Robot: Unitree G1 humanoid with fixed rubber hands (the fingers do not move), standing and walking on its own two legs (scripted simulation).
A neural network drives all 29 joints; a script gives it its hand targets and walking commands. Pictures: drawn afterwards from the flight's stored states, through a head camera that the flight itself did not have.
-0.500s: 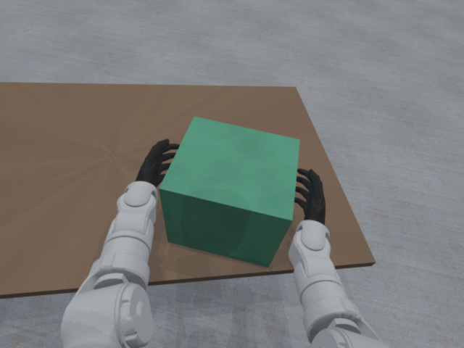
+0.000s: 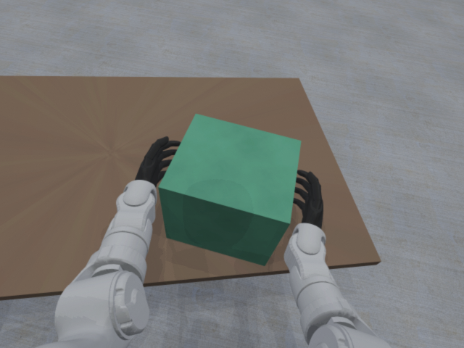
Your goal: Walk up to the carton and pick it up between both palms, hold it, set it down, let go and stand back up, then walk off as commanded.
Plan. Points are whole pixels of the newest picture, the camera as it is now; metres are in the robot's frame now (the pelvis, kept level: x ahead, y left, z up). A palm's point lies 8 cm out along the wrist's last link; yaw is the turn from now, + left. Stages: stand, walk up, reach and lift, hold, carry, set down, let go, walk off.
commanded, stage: set down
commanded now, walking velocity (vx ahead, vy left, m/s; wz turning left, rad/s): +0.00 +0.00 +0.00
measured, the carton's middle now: (230, 191) +0.42 +0.03 +0.00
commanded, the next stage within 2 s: none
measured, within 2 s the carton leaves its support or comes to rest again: rests again in 0.50 s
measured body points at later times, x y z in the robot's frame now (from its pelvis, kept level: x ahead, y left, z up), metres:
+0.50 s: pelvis -0.03 +0.02 -0.01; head +0.04 +0.07 +0.43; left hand +0.41 +0.20 +0.03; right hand +0.37 -0.10 +0.02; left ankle +0.03 +0.10 -0.75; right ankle -0.03 -0.14 -0.75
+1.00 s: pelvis -0.03 +0.04 -0.03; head +0.03 +0.08 +0.42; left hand +0.44 +0.22 +0.05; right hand +0.38 -0.10 +0.03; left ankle +0.03 +0.10 -0.75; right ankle -0.03 -0.14 -0.75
